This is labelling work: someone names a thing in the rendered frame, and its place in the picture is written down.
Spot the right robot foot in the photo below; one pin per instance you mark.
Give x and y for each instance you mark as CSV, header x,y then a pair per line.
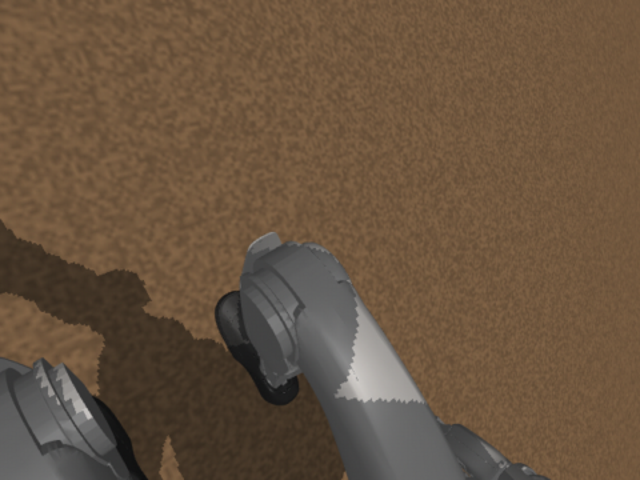
x,y
229,320

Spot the right robot arm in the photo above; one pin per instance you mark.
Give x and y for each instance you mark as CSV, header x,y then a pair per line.
x,y
520,471

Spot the left robot foot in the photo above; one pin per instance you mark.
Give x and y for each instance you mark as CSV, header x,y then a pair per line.
x,y
124,445

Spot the right robot hand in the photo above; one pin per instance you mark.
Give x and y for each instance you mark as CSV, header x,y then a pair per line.
x,y
476,456

